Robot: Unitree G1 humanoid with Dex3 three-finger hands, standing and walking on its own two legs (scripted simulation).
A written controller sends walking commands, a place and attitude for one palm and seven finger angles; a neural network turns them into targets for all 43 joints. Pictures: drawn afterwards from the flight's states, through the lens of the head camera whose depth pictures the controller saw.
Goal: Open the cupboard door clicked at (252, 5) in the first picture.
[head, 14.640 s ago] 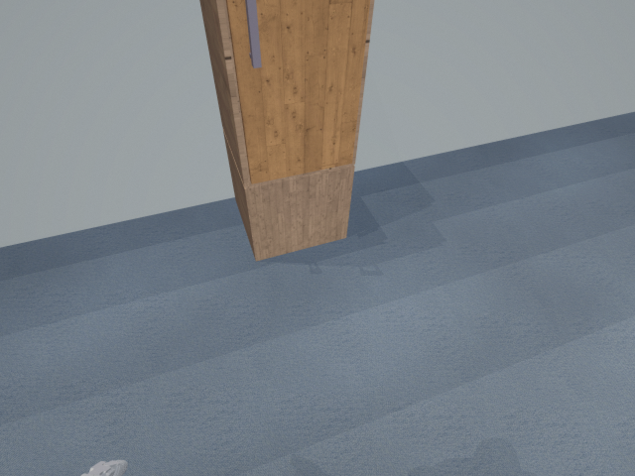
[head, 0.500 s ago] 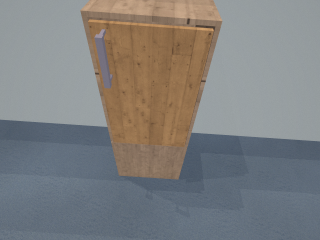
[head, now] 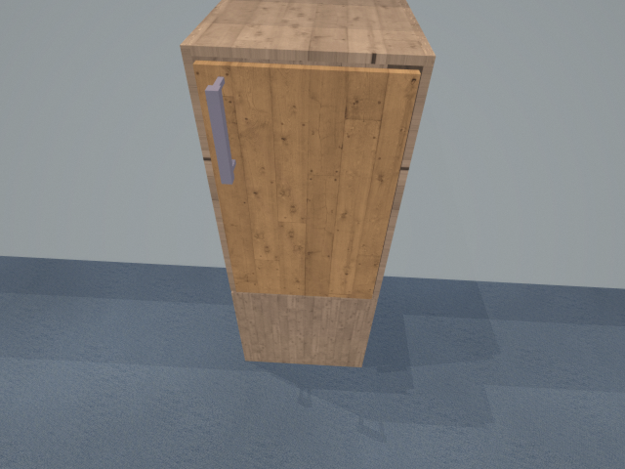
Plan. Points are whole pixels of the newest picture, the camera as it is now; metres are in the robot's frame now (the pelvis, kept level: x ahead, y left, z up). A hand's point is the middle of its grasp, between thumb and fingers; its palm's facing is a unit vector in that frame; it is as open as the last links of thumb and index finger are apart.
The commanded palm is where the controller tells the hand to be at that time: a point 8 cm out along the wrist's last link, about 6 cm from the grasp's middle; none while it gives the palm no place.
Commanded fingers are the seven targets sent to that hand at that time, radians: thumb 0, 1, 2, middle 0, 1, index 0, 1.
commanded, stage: look again from close up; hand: left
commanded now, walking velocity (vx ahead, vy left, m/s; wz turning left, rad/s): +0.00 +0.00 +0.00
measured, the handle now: (223, 132) +0.60 +0.19 +0.15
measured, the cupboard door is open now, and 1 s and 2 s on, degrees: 0 0 0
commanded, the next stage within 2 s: shuffle to correct the standing spot in 0.30 s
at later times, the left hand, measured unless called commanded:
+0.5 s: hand out of the picture -0.03 +0.17 -0.17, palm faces +0.03 -0.98 -0.17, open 7.4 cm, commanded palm none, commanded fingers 0.00 0.90 0.90 -0.20 -0.30 -0.20 -0.30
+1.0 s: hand out of the picture -0.04 +0.15 -0.18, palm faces +0.13 -0.99 -0.11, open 7.4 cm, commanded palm none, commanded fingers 0.00 0.90 0.90 -0.20 -0.30 -0.20 -0.30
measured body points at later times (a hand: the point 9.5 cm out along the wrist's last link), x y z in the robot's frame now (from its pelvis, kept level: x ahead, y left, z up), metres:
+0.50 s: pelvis -0.02 +0.00 +0.01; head -0.03 +0.01 +0.46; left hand -0.03 +0.22 -0.16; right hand -0.02 -0.22 -0.15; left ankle +0.03 +0.10 -0.73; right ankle +0.02 -0.13 -0.73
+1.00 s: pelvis +0.04 +0.01 -0.01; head +0.02 +0.03 +0.44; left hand -0.05 +0.21 -0.17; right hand +0.03 -0.21 -0.16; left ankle +0.04 +0.10 -0.73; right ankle +0.02 -0.12 -0.72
